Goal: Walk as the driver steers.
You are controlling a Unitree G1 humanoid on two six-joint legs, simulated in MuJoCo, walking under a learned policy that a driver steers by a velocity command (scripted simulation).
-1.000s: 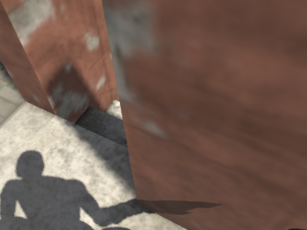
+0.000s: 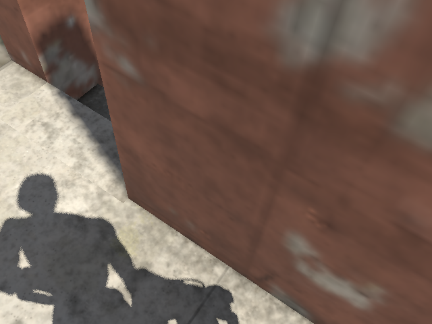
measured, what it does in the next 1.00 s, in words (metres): steps to the left: right foot, then left foot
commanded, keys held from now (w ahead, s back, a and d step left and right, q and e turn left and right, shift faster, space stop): w+q+shift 0.20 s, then w+shift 0.02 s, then w+e+shift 0.78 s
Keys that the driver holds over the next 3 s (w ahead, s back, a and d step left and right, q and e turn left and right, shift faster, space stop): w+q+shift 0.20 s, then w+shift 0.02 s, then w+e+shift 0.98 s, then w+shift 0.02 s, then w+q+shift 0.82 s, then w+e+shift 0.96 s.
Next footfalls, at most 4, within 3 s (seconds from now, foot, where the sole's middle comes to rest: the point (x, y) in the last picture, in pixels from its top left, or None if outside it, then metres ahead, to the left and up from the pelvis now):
0.14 right None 0.04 -0.21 -0.77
0.66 left None -0.03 0.13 -0.77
0.96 right None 0.05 0.07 -0.77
1.20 left None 0.14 0.31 -0.77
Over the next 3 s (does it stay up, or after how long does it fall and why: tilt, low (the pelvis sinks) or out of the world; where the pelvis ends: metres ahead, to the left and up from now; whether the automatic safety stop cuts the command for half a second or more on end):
stays up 0.15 0.59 -0.01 its command is cut before an obstacle from the start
